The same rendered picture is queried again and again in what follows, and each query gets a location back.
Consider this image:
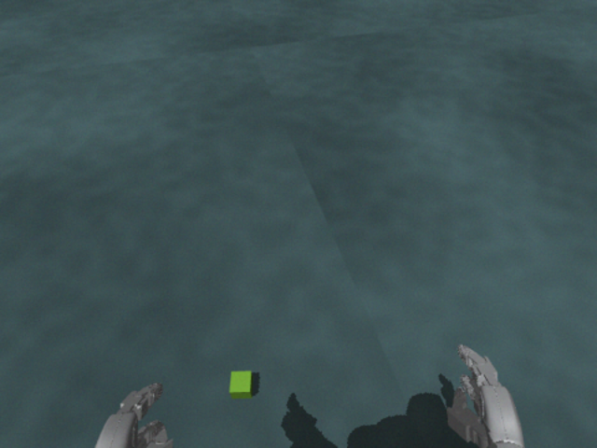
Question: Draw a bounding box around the left robot hand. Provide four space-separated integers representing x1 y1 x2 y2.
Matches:
95 383 174 448

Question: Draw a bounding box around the cube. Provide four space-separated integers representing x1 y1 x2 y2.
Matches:
229 371 253 399

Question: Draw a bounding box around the right robot hand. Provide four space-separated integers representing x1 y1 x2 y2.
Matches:
447 344 525 448

